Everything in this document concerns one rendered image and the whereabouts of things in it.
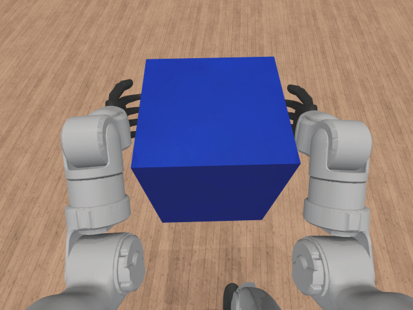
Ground robot right foot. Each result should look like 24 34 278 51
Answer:
223 283 238 310

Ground right robot upper arm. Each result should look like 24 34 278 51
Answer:
292 236 413 310

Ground robot right thigh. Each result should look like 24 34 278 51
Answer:
232 287 281 310

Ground left robot forearm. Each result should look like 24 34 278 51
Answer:
61 106 132 282

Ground carton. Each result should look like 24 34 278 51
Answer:
131 57 301 223

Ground left robot upper arm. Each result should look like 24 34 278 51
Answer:
25 232 145 310

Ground right robot hand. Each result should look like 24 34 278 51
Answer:
285 85 317 139

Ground right robot forearm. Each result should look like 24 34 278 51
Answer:
295 110 375 280

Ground left robot hand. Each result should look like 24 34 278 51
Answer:
105 79 141 138

